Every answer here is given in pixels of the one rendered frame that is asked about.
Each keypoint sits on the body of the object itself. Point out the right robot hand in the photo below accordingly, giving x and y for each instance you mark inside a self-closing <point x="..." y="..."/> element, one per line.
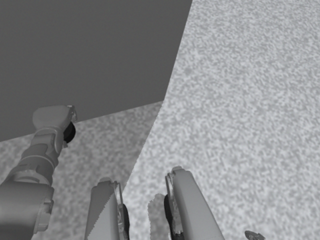
<point x="253" y="236"/>

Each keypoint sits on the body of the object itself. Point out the right robot foot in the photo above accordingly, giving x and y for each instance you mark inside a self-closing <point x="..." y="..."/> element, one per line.
<point x="169" y="217"/>

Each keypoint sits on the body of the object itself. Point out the left robot arm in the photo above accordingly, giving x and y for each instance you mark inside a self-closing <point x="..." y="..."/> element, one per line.
<point x="26" y="194"/>

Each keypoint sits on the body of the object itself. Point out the tin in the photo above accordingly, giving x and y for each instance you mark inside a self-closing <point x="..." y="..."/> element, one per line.
<point x="69" y="133"/>

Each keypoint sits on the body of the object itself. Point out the left robot hand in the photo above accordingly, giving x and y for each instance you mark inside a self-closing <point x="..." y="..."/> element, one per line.
<point x="58" y="116"/>

